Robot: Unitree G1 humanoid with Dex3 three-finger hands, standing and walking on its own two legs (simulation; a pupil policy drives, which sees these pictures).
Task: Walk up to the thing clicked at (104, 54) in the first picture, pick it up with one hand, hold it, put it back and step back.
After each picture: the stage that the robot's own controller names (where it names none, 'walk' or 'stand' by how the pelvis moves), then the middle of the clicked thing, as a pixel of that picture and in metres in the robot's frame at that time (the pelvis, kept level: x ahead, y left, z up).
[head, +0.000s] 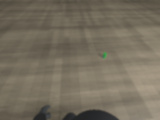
stand; (104, 55) +1.35 -0.32 -0.72
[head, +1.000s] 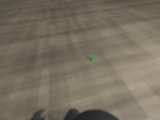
walk; (92, 58) +1.25 +0.05 -0.70
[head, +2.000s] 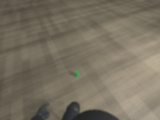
walk; (76, 73) +0.75 +0.26 -0.71
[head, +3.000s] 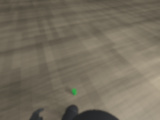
walk; (74, 91) +0.45 +0.19 -0.70
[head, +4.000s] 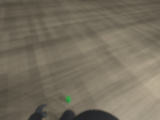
stand; (68, 99) +0.34 +0.19 -0.71
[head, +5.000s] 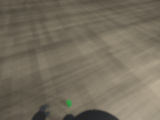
stand; (69, 103) +0.30 +0.21 -0.72
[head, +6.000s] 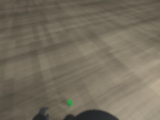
stand; (70, 102) +0.32 +0.22 -0.73
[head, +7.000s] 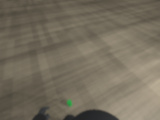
stand; (69, 103) +0.31 +0.22 -0.72
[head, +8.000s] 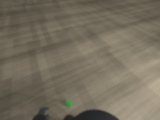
stand; (69, 103) +0.31 +0.22 -0.72
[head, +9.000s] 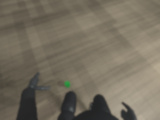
go down; (67, 84) +0.35 +0.21 -0.58
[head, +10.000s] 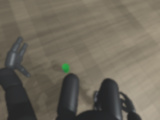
go down; (66, 68) +0.41 +0.21 -0.33
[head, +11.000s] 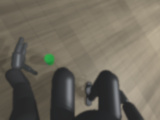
close in; (49, 60) +0.39 +0.24 -0.25
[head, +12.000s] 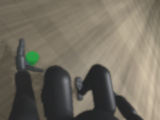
close; (32, 58) +0.39 +0.25 -0.22
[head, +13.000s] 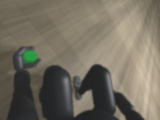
close; (29, 58) +0.38 +0.26 -0.22
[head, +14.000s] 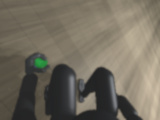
lift; (40, 62) +0.34 +0.25 -0.20
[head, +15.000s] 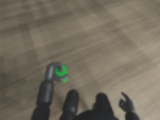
lift; (62, 74) +0.31 +0.19 +0.00
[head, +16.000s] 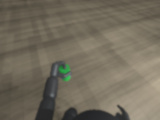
hold; (65, 72) +0.34 +0.18 +0.03
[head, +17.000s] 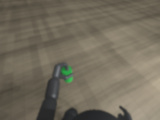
hold; (67, 74) +0.33 +0.16 +0.02
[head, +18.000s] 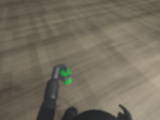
hold; (66, 76) +0.32 +0.17 +0.00
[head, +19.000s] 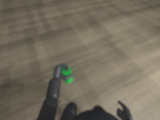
crouch; (67, 75) +0.33 +0.16 -0.03
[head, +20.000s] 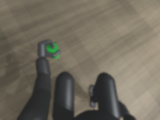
lower; (53, 51) +0.46 +0.22 -0.09
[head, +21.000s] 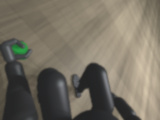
lower; (21, 51) +0.43 +0.27 -0.23
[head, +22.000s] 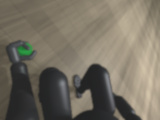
lower; (25, 52) +0.42 +0.27 -0.23
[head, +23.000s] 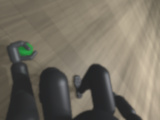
lower; (26, 52) +0.42 +0.26 -0.23
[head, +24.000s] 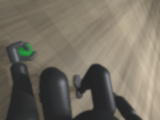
lower; (26, 53) +0.42 +0.27 -0.22
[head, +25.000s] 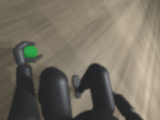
open; (30, 55) +0.41 +0.24 -0.23
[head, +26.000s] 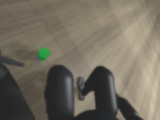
stand; (43, 54) +0.40 +0.22 -0.23
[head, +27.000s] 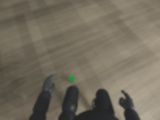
walk; (71, 78) +0.38 +0.17 -0.52
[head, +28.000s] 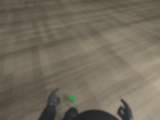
stand; (72, 99) +0.36 +0.17 -0.66
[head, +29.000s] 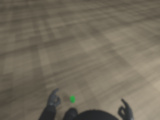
stand; (72, 99) +0.35 +0.17 -0.66
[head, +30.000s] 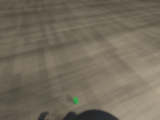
stand; (75, 100) +0.37 +0.15 -0.71
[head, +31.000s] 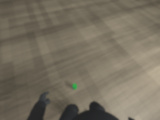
walk; (74, 86) +0.41 +0.12 -0.71
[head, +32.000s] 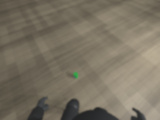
walk; (75, 75) +0.59 +0.20 -0.69
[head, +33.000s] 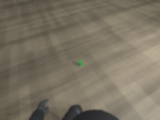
walk; (80, 63) +0.93 +0.22 -0.70
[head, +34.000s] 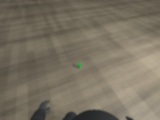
stand; (79, 65) +0.97 +0.19 -0.71
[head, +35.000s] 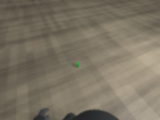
stand; (78, 65) +0.99 +0.21 -0.72
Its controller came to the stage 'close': yes
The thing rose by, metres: 0.72
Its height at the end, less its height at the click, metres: +0.00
